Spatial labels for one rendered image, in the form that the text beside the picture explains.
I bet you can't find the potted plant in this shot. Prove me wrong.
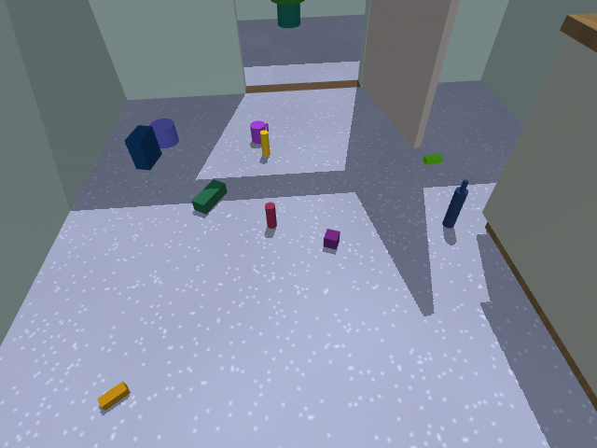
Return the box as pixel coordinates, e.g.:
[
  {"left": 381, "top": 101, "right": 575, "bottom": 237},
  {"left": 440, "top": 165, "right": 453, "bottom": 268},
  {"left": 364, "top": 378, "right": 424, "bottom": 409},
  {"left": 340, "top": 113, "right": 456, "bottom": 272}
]
[{"left": 271, "top": 0, "right": 305, "bottom": 28}]

